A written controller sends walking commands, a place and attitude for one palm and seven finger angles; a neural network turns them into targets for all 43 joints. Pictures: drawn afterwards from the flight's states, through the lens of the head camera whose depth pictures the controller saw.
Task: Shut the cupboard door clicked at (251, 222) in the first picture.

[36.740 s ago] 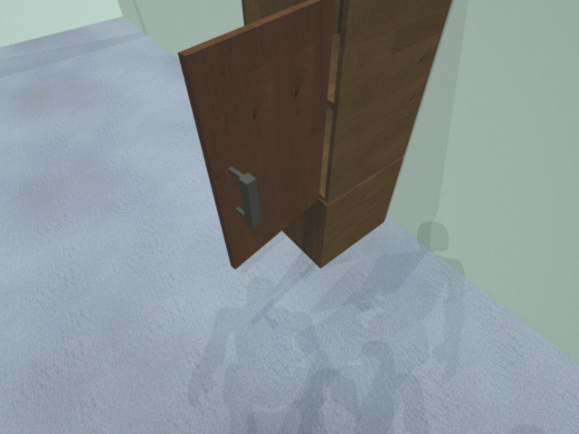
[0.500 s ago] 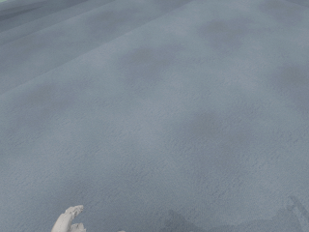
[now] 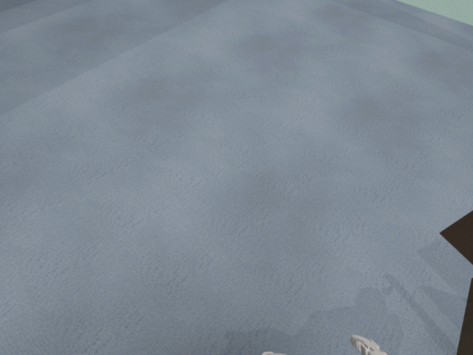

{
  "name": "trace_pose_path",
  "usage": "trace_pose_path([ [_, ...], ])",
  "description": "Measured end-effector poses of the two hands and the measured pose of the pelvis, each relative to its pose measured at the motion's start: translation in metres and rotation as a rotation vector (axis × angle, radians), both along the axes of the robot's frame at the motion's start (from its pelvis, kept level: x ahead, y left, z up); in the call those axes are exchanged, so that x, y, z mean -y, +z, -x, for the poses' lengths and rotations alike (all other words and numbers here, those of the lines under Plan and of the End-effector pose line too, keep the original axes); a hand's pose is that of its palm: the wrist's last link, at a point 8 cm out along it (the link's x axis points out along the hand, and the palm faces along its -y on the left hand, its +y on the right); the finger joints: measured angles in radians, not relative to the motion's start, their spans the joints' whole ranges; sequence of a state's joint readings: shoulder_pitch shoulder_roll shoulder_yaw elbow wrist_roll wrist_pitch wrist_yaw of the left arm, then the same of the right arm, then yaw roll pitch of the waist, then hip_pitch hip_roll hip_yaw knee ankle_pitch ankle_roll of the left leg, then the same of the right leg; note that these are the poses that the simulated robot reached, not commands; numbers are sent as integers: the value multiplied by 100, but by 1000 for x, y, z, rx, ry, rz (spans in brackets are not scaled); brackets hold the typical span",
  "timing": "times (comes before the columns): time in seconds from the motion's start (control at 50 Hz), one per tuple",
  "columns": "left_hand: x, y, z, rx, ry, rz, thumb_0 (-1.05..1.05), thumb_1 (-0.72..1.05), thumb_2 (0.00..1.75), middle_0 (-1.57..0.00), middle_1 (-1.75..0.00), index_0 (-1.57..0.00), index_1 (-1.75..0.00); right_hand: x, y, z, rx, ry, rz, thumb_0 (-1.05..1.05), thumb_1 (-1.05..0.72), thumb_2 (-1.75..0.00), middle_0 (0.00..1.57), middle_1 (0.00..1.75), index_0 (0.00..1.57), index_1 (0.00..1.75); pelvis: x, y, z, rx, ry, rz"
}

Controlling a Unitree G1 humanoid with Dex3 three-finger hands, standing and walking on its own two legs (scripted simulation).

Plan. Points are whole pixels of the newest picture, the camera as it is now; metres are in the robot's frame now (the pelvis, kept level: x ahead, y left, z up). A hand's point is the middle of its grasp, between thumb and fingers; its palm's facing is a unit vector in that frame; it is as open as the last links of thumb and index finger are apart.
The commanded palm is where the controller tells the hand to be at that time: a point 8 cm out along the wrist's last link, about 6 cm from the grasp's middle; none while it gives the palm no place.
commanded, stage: turn to face it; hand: left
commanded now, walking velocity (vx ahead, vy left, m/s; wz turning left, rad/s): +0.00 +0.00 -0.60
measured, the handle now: out of the picture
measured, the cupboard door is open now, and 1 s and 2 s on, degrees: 67 67 67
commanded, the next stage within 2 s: take the last steps up to it in 1.48 s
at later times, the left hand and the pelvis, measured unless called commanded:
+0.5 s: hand (175, 330) +0.17 +0.13 -0.14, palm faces -0.28 -0.92 -0.28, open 7.4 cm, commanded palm none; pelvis +0.01 -0.04 +0.00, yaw -18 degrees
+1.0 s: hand (181, 296) +0.24 +0.13 -0.16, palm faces -0.52 -0.83 -0.21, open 7.4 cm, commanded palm none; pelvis +0.05 -0.01 +0.01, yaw -36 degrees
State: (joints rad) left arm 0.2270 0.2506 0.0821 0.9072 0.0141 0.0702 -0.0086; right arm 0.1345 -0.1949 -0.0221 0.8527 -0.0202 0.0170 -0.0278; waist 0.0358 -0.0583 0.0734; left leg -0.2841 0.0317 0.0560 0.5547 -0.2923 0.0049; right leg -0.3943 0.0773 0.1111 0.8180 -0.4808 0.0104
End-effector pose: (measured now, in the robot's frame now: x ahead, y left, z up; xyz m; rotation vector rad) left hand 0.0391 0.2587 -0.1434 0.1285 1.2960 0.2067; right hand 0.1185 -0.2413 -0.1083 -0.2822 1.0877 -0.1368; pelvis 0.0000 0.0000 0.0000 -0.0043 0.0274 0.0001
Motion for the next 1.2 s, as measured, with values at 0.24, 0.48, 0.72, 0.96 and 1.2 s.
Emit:
trace_pose_path([
  [0.24,9,18,-76,44,-205,-21,1,91,90,-20,-30,-20,-30,23,-4,74,-89,-202,-13,1,-90,-90,21,30,21,30,8,7,-6,22,-168,28],
  [0.48,84,35,-137,144,-402,-65,1,91,90,-20,-30,-20,-30,76,-30,134,-172,-410,-54,1,-91,-90,20,30,20,30,42,2,-9,21,-300,-14],
  [0.72,90,14,-155,72,-494,8,1,90,89,-21,-30,-20,-30,62,-5,107,-61,-492,-23,1,-91,-90,20,30,20,30,29,5,-31,2,-431,-3],
  [0.96,80,11,-210,39,-621,18,1,91,90,-20,-30,-20,-30,15,9,136,-74,-612,-2,1,-90,-90,21,30,21,30,9,11,-49,4,-595,38],
  [1.2,172,25,-246,142,-852,-8,1,91,90,-20,-30,-20,-30,0,-32,238,-167,-864,-124,1,-90,-90,21,30,21,30,39,-4,-32,26,-744,6],
])
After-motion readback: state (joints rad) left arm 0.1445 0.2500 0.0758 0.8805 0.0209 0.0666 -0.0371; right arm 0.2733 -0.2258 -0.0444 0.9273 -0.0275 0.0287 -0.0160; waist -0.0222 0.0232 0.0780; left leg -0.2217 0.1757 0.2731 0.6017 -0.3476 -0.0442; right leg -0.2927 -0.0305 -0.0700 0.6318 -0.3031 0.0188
